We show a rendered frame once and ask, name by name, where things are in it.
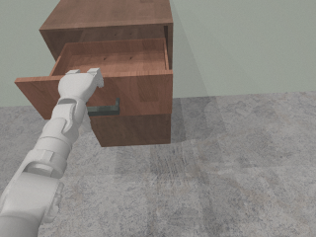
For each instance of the drawer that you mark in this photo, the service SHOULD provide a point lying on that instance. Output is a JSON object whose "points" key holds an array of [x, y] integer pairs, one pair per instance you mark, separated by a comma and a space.
{"points": [[134, 70]]}

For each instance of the robot left forearm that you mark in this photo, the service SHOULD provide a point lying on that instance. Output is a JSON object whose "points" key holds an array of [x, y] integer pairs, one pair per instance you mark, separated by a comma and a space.
{"points": [[49, 156]]}

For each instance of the handle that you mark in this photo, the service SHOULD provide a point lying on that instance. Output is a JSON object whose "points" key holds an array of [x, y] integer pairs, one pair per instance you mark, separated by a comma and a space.
{"points": [[99, 111]]}

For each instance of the robot left upper arm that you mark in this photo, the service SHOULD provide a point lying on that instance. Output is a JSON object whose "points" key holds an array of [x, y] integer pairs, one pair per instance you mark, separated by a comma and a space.
{"points": [[33, 200]]}

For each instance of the left robot hand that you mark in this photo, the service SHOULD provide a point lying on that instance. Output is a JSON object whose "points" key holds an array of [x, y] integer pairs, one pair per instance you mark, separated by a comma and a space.
{"points": [[83, 86]]}

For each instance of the cabinet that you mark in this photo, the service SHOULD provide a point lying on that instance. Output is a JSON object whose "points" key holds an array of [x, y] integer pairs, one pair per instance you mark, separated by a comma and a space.
{"points": [[104, 20]]}

